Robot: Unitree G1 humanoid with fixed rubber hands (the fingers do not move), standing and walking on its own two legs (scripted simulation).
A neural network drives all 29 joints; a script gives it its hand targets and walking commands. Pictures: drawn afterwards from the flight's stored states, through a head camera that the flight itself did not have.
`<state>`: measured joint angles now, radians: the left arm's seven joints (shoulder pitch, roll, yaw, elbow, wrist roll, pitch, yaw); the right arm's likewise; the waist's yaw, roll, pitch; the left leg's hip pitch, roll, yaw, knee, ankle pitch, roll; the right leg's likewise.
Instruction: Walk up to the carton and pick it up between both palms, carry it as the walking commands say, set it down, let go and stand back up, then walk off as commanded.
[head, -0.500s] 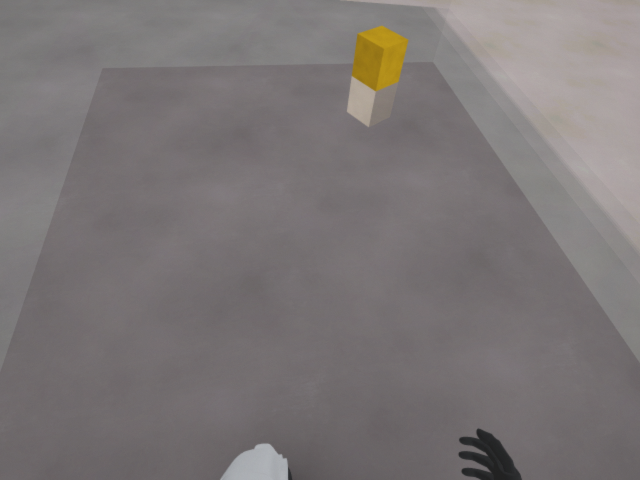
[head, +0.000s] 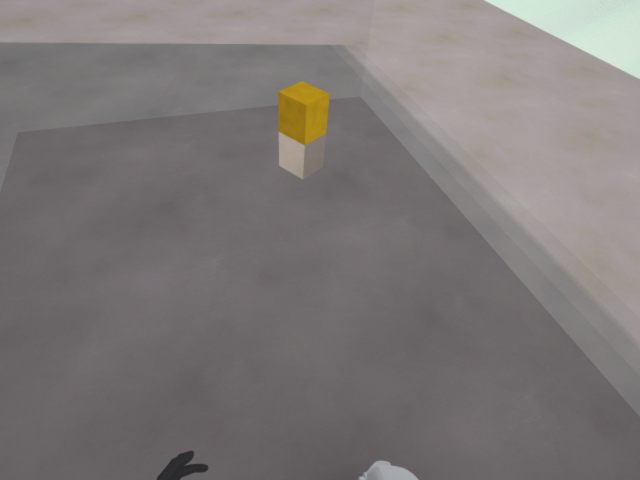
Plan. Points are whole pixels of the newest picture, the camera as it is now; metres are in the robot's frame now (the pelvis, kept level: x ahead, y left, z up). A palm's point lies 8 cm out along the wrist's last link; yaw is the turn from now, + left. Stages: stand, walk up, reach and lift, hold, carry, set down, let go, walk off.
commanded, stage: walk up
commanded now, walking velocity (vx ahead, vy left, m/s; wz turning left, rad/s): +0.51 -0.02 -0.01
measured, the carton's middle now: (303, 113) +2.14 -0.13 -0.65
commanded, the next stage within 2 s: none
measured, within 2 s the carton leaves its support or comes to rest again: neither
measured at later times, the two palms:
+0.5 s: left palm out of the picture +0.12 +0.15 -0.12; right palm (447, 322) +0.40 -0.27 -0.13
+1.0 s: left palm (204, 237) +0.63 +0.19 -0.13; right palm (445, 339) +0.35 -0.25 -0.11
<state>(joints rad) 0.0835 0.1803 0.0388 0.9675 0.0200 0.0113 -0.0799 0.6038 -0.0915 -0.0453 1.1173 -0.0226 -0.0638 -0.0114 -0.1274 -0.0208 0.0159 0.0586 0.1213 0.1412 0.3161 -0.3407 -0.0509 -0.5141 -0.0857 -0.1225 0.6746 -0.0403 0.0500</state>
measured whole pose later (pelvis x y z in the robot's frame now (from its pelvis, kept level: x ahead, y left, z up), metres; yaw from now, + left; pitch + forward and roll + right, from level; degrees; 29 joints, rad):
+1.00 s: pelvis +0.49 -0.03 +0.01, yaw -1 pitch -1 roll -3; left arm 0.09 0.22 0.07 0.98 0.03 0.01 -0.05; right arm 0.53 -0.14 -0.05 1.14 -0.02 -0.07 -0.01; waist -0.09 -0.04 0.01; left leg -0.08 0.11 0.12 0.37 -0.26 -0.02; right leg -0.59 -0.13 -0.07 0.91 -0.05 0.05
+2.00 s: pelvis +0.98 -0.08 +0.01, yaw -1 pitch -2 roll -2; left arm 0.14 0.23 0.07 1.01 0.03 0.00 -0.03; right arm 0.40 -0.17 -0.04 1.12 -0.03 -0.08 0.00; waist -0.05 -0.04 0.02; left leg -0.13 0.10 0.12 0.39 -0.23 -0.01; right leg -0.56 -0.13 -0.06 1.00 -0.16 0.04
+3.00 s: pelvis +1.46 -0.08 +0.00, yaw -2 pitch -4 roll -4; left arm 0.21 0.23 0.09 1.05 0.03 -0.02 0.00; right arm 0.30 -0.18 -0.03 1.10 -0.01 -0.07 0.01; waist -0.04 -0.02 0.07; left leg -0.21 0.03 0.14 0.46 -0.20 0.09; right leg -0.49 -0.11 -0.04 1.17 -0.25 0.02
